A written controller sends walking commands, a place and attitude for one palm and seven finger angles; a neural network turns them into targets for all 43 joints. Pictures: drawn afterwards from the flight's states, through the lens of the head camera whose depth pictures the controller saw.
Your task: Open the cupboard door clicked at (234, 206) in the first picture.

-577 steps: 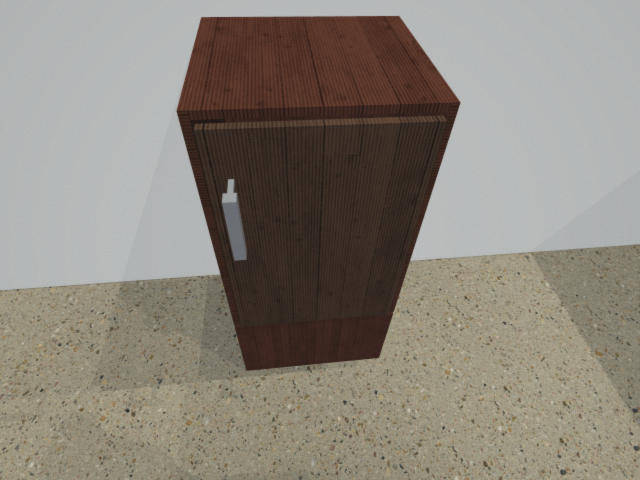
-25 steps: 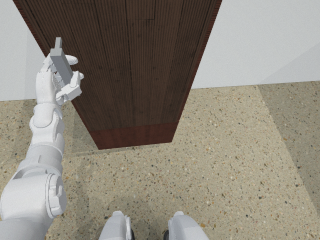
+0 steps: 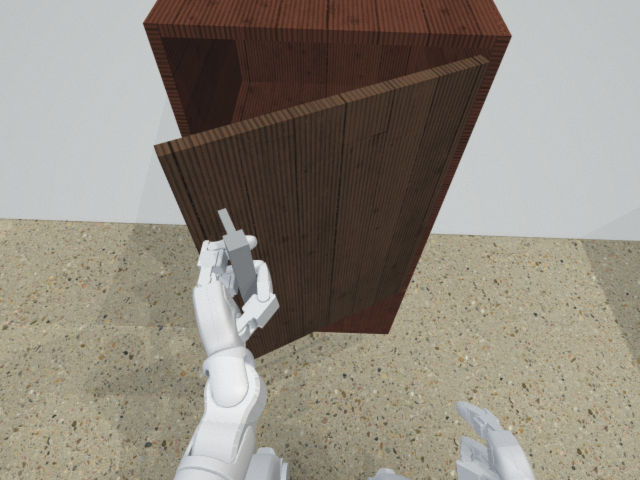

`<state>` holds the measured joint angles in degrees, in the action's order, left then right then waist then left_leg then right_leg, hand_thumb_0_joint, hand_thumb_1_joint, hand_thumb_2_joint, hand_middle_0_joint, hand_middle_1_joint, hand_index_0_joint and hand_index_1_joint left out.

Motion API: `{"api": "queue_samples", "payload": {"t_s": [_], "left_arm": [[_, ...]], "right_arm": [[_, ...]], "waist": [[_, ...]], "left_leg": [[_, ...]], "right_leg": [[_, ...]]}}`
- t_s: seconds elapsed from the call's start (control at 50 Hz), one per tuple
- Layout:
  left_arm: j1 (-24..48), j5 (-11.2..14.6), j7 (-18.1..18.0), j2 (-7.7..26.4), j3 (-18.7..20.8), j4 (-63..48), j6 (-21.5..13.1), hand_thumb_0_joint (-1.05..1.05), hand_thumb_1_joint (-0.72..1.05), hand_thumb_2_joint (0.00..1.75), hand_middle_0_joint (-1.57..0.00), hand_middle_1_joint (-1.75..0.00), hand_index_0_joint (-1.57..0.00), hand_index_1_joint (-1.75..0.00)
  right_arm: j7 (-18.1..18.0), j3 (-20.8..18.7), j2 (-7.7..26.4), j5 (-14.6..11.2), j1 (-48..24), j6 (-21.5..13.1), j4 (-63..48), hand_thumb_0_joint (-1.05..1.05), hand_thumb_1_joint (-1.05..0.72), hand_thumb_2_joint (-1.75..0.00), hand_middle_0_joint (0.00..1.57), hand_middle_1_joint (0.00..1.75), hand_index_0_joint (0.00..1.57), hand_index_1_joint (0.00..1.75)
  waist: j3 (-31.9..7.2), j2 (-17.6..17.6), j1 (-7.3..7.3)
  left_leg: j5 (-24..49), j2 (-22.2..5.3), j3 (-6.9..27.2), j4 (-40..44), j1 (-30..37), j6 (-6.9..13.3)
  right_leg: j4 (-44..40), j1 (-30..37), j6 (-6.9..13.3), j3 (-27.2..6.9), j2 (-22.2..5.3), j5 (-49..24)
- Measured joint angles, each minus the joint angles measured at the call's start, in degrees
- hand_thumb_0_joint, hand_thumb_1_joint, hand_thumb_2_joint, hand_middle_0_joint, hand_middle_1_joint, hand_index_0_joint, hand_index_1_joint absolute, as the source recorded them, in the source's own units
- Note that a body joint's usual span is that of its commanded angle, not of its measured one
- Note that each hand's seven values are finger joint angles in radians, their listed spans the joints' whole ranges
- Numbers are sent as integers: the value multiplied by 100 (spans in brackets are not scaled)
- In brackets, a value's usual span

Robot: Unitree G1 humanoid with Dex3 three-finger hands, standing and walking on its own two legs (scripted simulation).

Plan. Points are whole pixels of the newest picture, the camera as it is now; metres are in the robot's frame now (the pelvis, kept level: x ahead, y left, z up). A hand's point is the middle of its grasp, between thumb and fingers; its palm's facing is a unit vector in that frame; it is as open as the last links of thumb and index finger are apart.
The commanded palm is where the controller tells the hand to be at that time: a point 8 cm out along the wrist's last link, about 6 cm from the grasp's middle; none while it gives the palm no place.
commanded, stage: pull the door open along its arc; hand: left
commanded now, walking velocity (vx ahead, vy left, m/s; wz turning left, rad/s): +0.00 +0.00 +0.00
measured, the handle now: (239, 261) +0.37 +0.13 +0.05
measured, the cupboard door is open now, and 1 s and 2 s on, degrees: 28 42 44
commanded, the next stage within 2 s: open thumb and fingers to let go in 0.24 s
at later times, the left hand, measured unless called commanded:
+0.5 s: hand (313, 343) +0.27 +0.03 +0.05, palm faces +0.38 -0.93 -0.02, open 6.4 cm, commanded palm +0.22 +0.08 +0.04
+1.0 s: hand (310, 346) +0.27 +0.03 +0.04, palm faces +0.36 -0.93 -0.01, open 14.0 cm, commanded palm +0.23 +0.07 +0.04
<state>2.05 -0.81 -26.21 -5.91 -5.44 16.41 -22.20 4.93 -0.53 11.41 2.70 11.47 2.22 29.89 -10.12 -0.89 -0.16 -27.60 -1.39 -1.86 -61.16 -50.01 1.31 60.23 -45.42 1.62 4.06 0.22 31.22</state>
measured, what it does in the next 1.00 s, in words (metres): stands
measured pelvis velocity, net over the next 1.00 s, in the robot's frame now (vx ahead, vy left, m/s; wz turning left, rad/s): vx -0.01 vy -0.05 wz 0.05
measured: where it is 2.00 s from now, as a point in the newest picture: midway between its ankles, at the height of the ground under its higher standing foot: outside the picture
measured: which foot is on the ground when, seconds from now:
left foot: down 0.00-1.00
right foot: down 0.00-1.00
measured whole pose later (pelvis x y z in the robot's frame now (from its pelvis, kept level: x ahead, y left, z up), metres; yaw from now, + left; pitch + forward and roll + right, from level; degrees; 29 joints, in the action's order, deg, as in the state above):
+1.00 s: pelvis -0.01 -0.05 +0.00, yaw +3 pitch +14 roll +2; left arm -10.0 -4.3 -30.4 -5.2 -13.3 8.6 -18.8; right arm 0.2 0.1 10.8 3.5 11.9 -2.2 32.2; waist -10.1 -1.7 -0.6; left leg -25.7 -0.6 1.7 -59.6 -48.2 -2.4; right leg 62.0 -44.3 5.4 6.7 0.3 32.3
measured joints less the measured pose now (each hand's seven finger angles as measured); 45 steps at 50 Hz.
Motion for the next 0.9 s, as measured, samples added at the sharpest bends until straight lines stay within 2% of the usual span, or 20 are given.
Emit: {"api": "queue_samples", "payload": {"t_s": [0.06,0.12,0.28,0.36,0.52,0.6,0.7,0.82,0.9], "left_arm": [[-282,-335,-419,-104,-388,-247,255,2,66,77,-29,-133,-33,-131],[-610,-534,-477,-3,-699,-467,476,2,67,77,-29,-132,-33,-131],[-1491,-381,-309,239,-1208,-1062,836,2,65,72,-28,-131,-36,-134],[-1494,-431,-414,223,-1165,-1021,783,2,64,74,-30,-131,-36,-134],[-1084,-370,-521,55,-749,-757,659,0,57,76,-35,-132,-38,-133],[-1179,-299,-477,31,-623,-814,561,0,44,70,-36,-130,-38,-131],[-1197,-296,-436,14,-558,-785,400,0,18,59,-34,-128,-36,-128],[-1208,-334,-413,28,-610,-804,261,0,-18,44,-32,-124,-33,-124],[-1223,-337,-409,49,-691,-807,279,0,-34,37,-30,-118,-31,-118]], "right_arm": [[-25,71,-116,73,-160,-26,-25,1,-90,-90,20,30,20,30],[-93,170,-255,92,-217,-53,-66,1,-90,-90,20,30,20,30],[-151,359,-358,22,-138,-203,-91,1,-90,-90,21,30,21,30],[-231,322,-239,69,-111,-290,-35,1,-90,-90,21,30,21,30],[-396,111,-36,117,-38,-352,209,1,-90,-90,20,30,20,30],[-436,66,-8,104,81,-372,266,2,-90,-90,20,30,20,30],[-454,41,12,102,134,-403,329,2,-90,-90,20,30,20,30],[-465,8,6,101,119,-422,338,2,-90,-90,20,30,20,30],[-474,19,-15,90,93,-426,302,2,-90,-90,20,30,20,30]], "waist": [[-18,-6,50],[-39,-10,48],[-61,-37,-107],[-77,-62,-136],[-21,-41,-49],[1,-44,-42],[27,-60,-49],[22,-71,-42],[11,-81,-37]], "left_leg": [[14,22,50,-24,38,-36],[44,15,95,38,171,-87],[124,-38,221,284,601,-253],[132,-41,301,243,556,-329],[211,-5,366,182,294,-401],[257,18,374,256,296,-363],[256,46,411,254,237,-328],[218,60,399,169,124,-368],[203,72,380,153,134,-383]], "right_leg": [[62,43,45,51,-19,33],[26,175,98,95,-6,31],[-185,608,252,212,70,6],[-106,574,326,291,79,52],[117,265,431,360,42,101],[92,244,457,354,35,87],[111,169,476,339,46,83],[211,44,458,312,32,119],[218,55,425,290,18,126]]}}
